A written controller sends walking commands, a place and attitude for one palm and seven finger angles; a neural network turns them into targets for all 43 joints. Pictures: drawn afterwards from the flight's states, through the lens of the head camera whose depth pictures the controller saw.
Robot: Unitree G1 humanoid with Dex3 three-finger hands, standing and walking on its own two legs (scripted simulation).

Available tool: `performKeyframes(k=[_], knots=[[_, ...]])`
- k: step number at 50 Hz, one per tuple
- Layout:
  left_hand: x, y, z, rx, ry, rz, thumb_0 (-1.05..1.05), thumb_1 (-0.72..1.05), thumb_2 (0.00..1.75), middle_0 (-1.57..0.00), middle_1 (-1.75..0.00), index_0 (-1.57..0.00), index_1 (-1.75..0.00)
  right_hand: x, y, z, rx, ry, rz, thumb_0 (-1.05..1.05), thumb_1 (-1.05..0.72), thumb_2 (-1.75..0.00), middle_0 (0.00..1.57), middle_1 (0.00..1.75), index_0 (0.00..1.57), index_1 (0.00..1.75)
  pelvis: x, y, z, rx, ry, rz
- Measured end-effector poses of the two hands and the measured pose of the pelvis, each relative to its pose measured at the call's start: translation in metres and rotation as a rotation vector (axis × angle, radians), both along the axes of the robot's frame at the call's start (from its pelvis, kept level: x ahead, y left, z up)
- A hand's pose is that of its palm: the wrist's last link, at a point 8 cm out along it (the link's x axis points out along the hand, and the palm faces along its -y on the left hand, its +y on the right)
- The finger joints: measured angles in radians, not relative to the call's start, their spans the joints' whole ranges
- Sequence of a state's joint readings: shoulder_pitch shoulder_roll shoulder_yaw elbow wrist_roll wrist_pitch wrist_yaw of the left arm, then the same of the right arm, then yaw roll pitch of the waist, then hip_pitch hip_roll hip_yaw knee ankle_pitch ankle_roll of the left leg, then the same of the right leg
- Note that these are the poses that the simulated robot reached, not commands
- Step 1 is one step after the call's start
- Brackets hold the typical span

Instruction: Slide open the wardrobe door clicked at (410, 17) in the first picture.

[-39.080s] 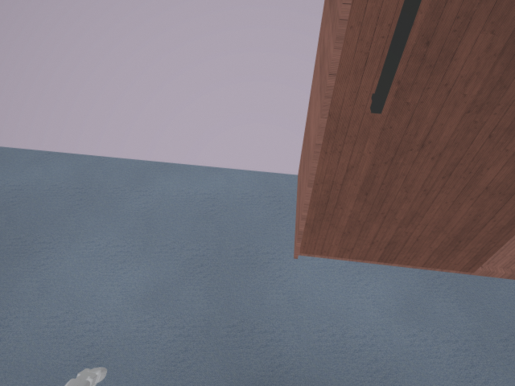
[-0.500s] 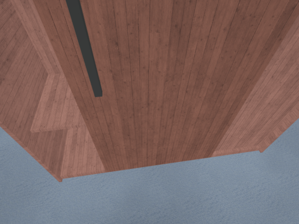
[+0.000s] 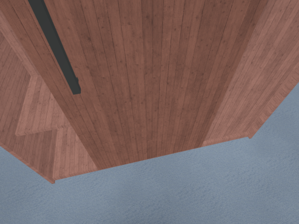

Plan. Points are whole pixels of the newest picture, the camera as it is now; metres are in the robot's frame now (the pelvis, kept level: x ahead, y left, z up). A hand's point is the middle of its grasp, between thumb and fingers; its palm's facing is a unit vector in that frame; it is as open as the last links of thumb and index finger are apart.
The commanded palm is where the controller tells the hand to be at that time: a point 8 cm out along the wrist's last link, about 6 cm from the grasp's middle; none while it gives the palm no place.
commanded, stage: turn to face it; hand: left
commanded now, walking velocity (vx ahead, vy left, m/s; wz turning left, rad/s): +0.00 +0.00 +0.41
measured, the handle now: (60, 49) +0.52 +0.26 +0.19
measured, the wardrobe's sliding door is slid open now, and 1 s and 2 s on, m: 0.30 0.30 0.30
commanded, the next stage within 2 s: take the last steps up to it in 0.34 s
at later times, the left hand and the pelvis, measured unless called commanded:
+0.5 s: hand out of the picture -0.05 +0.18 -0.17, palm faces +0.24 -0.94 -0.26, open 7.4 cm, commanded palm none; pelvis -0.04 -0.02 +0.00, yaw +12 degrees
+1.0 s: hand out of the picture -0.03 +0.14 -0.17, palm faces +0.30 -0.94 -0.19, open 7.4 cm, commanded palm none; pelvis +0.01 -0.03 +0.00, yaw +14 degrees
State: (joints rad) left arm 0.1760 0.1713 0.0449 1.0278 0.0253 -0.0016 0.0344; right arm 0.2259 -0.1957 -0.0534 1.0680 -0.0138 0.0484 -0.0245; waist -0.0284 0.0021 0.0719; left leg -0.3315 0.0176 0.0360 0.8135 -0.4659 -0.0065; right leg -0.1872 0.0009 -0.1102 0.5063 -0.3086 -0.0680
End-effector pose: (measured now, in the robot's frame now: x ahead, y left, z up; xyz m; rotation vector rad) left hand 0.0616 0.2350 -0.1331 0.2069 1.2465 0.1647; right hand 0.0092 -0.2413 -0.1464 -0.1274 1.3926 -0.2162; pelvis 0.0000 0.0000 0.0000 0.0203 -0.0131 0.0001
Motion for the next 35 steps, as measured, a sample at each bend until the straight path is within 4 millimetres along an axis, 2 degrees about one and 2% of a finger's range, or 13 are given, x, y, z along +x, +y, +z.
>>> performKeyframes(k=[3,7,11,15,19,24,28,31,35], knots=[[-0.004,-0.003,-0.007,-0.029,-0.020,0.041,0.00,0.91,0.90,-0.20,-0.30,-0.20,-0.30,0.007,0.007,0.002,-0.003,-0.002,0.042,0.00,-0.91,-0.90,0.19,0.30,0.20,0.30,-0.002,0.002,-0.002,-0.004,-0.007,0.036],[-0.020,0.003,-0.020,-0.052,-0.013,0.101,0.00,0.92,0.90,-0.20,-0.30,-0.20,-0.30,0.015,0.018,0.000,-0.010,-0.024,0.100,0.00,-0.91,-0.90,0.19,0.30,0.20,0.30,-0.007,0.007,-0.009,-0.008,-0.014,0.073],[-0.041,0.007,-0.014,-0.042,0.027,0.138,0.00,0.92,0.90,-0.20,-0.30,-0.20,-0.30,0.019,0.026,0.001,0.006,-0.037,0.148,0.00,-0.91,-0.90,0.19,0.30,0.20,0.30,-0.015,0.005,-0.004,-0.013,-0.011,0.101],[-0.060,0.007,-0.003,-0.019,0.027,0.177,0.00,0.92,0.90,-0.20,-0.30,-0.20,-0.29,0.020,0.019,-0.002,0.019,-0.021,0.193,0.01,-0.92,-0.90,0.20,0.30,0.20,0.30,-0.023,-0.002,-0.001,-0.025,0.000,0.139],[-0.087,0.001,-0.002,0.021,0.035,0.209,0.00,0.91,0.90,-0.20,-0.30,-0.20,-0.29,0.026,0.002,-0.010,0.028,-0.029,0.207,0.01,-0.92,-0.90,0.20,0.30,0.20,0.30,-0.030,-0.016,-0.007,-0.013,0.004,0.161],[-0.123,-0.012,-0.001,0.010,0.089,0.258,0.00,0.91,0.90,-0.20,-0.30,-0.20,-0.29,0.040,-0.012,0.000,0.006,-0.047,0.239,0.01,-0.92,-0.90,0.20,0.30,0.20,0.30,-0.038,-0.022,-0.001,-0.004,-0.002,0.204],[-0.144,-0.019,-0.007,-0.028,0.114,0.289,0.00,0.91,0.90,-0.20,-0.30,-0.20,-0.29,0.050,-0.011,0.011,-0.018,-0.073,0.281,0.01,-0.91,-0.90,0.19,0.30,0.20,0.30,-0.042,-0.020,0.001,-0.003,-0.001,0.232],[-0.156,-0.020,-0.021,-0.067,0.124,0.319,0.00,0.91,0.90,-0.20,-0.30,-0.20,-0.30,0.054,-0.006,0.010,-0.043,-0.100,0.320,0.00,-0.91,-0.90,0.19,0.30,0.20,0.30,-0.042,-0.013,-0.007,-0.031,0.004,0.249],[-0.160,-0.023,-0.024,-0.092,0.155,0.312,0.00,0.91,0.90,-0.20,-0.30,-0.20,-0.29,0.045,0.003,0.013,-0.039,-0.083,0.332,0.00,-0.91,-0.90,0.19,0.30,0.20,0.30,-0.041,-0.014,-0.005,-0.008,-0.005,0.237]])
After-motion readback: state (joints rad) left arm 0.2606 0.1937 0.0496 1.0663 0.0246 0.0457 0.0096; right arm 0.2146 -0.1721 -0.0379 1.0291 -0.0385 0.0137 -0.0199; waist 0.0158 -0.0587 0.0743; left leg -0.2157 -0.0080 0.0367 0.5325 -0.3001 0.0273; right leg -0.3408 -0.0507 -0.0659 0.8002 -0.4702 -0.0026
